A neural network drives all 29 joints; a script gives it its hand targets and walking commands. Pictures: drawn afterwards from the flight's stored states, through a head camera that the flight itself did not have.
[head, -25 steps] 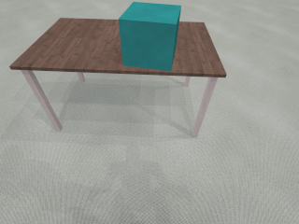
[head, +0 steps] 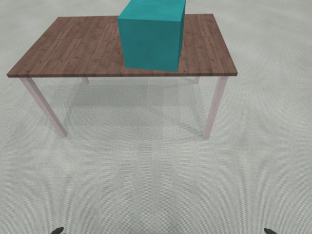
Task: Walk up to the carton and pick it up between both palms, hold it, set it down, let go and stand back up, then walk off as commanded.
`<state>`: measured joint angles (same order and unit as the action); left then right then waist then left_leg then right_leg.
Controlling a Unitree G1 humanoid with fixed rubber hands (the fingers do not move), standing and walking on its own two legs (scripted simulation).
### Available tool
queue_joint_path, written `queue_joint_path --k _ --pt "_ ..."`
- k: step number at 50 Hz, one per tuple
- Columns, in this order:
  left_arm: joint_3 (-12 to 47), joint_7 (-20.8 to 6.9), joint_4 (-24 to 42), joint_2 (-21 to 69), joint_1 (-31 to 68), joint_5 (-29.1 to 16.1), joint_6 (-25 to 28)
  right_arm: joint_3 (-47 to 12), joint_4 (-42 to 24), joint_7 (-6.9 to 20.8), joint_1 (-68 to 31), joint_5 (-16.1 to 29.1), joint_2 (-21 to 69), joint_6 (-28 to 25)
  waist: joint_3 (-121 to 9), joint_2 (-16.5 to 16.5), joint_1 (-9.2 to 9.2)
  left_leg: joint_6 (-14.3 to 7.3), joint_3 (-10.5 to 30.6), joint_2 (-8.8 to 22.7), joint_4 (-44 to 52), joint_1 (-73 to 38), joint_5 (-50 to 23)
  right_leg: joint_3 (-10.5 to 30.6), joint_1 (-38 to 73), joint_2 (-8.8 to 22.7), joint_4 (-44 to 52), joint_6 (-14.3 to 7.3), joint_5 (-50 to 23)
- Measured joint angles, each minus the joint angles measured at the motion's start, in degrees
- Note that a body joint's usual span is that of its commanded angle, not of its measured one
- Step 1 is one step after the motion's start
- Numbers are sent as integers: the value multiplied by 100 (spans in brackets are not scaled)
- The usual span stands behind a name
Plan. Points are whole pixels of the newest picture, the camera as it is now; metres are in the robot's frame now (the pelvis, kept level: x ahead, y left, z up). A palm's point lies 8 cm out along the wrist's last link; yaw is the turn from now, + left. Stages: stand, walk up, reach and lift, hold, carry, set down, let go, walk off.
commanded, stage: stand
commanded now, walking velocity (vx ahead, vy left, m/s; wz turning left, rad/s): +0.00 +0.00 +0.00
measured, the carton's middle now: (155, 33) +1.07 +0.02 +0.00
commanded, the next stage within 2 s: none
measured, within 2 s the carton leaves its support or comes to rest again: neither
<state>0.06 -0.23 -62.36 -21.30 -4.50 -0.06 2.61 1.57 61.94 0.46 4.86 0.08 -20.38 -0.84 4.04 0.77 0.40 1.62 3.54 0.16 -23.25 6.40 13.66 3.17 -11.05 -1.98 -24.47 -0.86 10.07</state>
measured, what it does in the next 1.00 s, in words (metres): stands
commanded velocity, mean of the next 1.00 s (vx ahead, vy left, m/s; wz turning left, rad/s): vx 0.00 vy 0.00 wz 0.00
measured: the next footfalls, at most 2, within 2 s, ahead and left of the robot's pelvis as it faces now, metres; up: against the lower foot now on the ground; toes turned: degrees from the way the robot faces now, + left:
none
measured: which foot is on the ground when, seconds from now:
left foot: down 0.00-1.00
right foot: down 0.00-1.00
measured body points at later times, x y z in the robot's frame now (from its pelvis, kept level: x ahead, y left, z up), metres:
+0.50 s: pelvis +0.01 +0.00 +0.00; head +0.03 -0.01 +0.45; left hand +0.12 +0.31 -0.12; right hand +0.11 -0.31 -0.13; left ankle -0.01 +0.14 -0.74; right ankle +0.04 -0.11 -0.74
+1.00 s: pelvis +0.02 +0.00 +0.00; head +0.03 +0.00 +0.45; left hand +0.13 +0.31 -0.12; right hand +0.11 -0.31 -0.12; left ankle -0.01 +0.14 -0.74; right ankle +0.04 -0.11 -0.74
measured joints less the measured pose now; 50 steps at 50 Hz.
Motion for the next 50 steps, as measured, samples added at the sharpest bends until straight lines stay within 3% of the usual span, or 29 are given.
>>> queue_joint_path --k 50 --pt "-19 63 -179 -22 7 10 -139 -9 170 -21 -88 -45 11 83 -56 -51 -38 12 -132 98 465 -405 -14 121 310 -80 362 -19 -14"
